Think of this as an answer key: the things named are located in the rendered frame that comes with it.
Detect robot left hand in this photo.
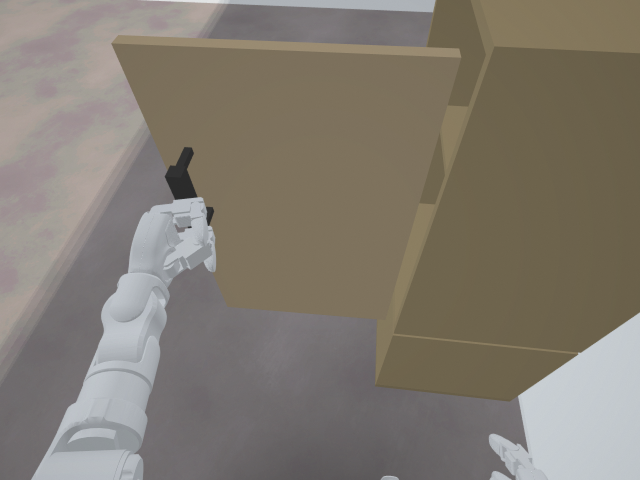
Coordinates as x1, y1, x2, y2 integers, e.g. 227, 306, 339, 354
128, 197, 216, 288

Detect robot left forearm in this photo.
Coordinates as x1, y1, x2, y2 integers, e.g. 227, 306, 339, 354
31, 272, 170, 480

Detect handle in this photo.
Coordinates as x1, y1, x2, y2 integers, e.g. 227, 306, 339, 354
165, 147, 214, 228

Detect cupboard door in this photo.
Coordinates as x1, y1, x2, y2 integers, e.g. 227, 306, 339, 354
111, 35, 461, 320

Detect left robot upper arm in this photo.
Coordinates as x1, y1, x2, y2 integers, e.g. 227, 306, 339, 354
36, 449, 143, 480

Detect robot right hand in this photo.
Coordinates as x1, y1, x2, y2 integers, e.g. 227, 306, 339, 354
489, 434, 548, 480

